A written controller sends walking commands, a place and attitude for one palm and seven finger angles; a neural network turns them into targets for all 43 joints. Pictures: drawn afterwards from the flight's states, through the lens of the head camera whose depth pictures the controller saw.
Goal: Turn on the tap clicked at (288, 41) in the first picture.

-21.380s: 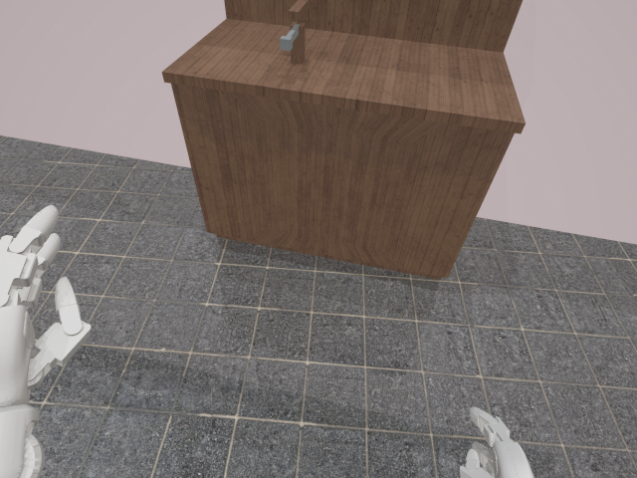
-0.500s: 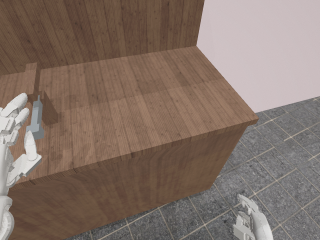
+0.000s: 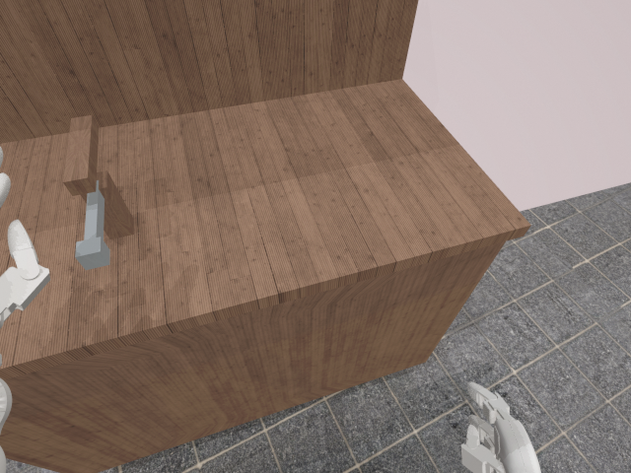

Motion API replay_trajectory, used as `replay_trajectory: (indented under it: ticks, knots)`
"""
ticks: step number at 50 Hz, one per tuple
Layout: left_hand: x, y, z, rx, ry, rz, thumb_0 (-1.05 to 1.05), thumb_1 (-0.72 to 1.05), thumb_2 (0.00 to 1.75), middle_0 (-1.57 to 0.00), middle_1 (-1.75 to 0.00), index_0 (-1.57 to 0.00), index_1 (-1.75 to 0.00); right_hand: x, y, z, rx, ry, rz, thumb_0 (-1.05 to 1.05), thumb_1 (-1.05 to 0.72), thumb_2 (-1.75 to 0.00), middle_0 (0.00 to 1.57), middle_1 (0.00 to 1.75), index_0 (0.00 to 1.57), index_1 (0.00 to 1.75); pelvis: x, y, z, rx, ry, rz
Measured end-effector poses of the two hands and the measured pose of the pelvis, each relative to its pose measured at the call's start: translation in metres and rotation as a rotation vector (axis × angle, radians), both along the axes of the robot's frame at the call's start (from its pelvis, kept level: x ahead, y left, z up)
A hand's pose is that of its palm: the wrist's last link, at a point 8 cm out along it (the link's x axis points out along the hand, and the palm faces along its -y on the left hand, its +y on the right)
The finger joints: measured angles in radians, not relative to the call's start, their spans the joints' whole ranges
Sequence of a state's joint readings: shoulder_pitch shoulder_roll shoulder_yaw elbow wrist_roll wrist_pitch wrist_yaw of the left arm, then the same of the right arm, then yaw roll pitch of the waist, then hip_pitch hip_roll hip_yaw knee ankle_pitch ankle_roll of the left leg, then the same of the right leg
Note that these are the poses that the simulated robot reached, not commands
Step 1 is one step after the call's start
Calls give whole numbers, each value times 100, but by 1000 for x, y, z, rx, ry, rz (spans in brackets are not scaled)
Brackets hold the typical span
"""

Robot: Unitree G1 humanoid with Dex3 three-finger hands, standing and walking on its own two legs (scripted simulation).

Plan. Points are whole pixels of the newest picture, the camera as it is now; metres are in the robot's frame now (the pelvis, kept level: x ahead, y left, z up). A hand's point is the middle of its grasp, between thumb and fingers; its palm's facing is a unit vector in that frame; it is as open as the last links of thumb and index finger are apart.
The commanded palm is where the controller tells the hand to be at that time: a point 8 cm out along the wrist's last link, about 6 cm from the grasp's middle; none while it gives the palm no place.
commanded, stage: come to a stop and stand still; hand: left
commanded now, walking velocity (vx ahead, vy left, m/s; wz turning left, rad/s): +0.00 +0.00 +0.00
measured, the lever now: (93, 253) +0.33 +0.31 +0.09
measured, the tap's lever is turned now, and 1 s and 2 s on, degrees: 0 0 0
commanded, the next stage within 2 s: look again from close up in 0.64 s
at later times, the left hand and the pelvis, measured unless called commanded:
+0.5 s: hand (16, 291) +0.23 +0.31 +0.16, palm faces +0.36 -0.87 -0.35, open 7.4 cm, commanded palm +0.17 +0.35 +0.17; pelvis +0.01 +0.07 +0.00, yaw +0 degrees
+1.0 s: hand (20, 310) +0.21 +0.29 +0.16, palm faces +0.40 -0.85 -0.35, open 7.4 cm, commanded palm +0.15 +0.33 +0.17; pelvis +0.00 +0.04 +0.00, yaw +1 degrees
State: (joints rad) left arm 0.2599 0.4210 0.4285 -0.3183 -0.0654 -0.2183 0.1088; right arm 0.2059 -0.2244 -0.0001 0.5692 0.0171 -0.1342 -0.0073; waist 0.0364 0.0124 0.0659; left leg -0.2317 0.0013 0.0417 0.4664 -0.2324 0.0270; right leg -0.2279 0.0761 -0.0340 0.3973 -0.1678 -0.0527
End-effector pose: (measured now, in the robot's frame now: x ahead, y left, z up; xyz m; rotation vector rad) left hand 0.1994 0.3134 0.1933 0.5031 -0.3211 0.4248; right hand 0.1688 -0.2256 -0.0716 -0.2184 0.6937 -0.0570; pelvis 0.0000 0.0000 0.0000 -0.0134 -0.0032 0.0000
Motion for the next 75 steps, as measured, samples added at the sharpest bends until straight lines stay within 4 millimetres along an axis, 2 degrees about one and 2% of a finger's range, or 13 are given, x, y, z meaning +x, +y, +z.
replay_trajectory:
  ticks: [4,6,8,12,15,19,25,33,39,45,53,65,75]
  knots:
    - [-12,-20,-25,-62,110,-117,1,89,90,-20,-30,-20,-30,-2,16,0,14,-29,-29,1,-90,-90,20,30,20,30,4,22,-1,-1,-2,-5]
    - [-19,-18,-35,-77,151,-145,1,89,90,-21,-31,-21,-30,-3,26,1,5,-23,-36,1,-90,-90,20,30,20,30,6,29,-1,-3,-3,1]
    - [-23,-5,-40,-74,161,-134,1,89,90,-21,-31,-21,-30,-3,36,3,-12,-10,-29,1,-90,-90,20,30,20,30,8,34,-1,-3,-6,7]
    - [-24,33,-33,-61,84,-42,1,88,90,-22,-31,-22,-30,2,55,7,-42,-3,17,1,-90,-90,20,30,20,30,8,43,-2,-3,-17,20]
    - [-21,49,-21,-67,-12,2,1,88,90,-21,-31,-22,-30,11,69,10,-47,-19,58,1,-90,-90,20,30,20,30,8,52,-2,-4,-25,23]
    - [-15,46,-11,-79,-83,-37,1,89,90,-21,-31,-21,-30,23,85,15,-27,-58,83,1,-90,-90,20,30,20,30,9,62,-3,1,-32,15]
    - [-7,34,-20,-59,5,-121,1,89,90,-20,-31,-21,-30,27,95,16,17,-87,58,1,-90,-90,20,30,20,31,9,70,-4,11,-39,3]
    - [-23,47,-15,-8,62,-64,1,89,90,-21,-31,-21,-30,8,85,6,3,2,36,1,-90,-90,20,30,20,31,4,66,-1,-14,-34,18]
    - [-33,41,-22,-63,42,-29,1,89,90,-21,-31,-21,-30,-2,68,3,-36,34,30,1,-90,-90,20,30,20,30,1,60,-1,-11,-38,18]
    - [-29,27,-27,-91,40,-42,1,89,90,-21,-31,-21,-30,-1,56,8,-43,3,13,1,-90,-90,20,30,20,30,-1,52,0,-10,-43,18]
    - [-26,15,-17,-56,21,-72,1,89,90,-21,-31,-21,-30,4,46,15,-38,-39,2,1,-90,-90,20,30,20,30,1,41,1,-11,-34,16]
    - [-24,8,-25,-91,70,-47,1,89,90,-21,-31,-21,-30,6,38,10,-32,-2,3,1,-90,-90,20,30,20,30,4,30,2,0,-27,15]
    - [-15,-16,-19,-78,63,-84,1,89,90,-21,-31,-21,-30,10,26,10,0,-7,5,1,-90,-90,20,30,20,30,3,10,1,5,-18,11]
